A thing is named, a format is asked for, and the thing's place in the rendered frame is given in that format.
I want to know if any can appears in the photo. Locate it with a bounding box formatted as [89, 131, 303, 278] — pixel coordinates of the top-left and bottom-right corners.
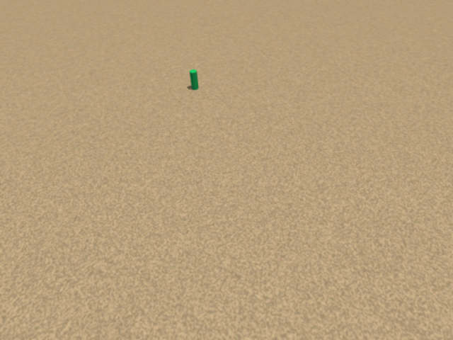
[190, 69, 198, 90]

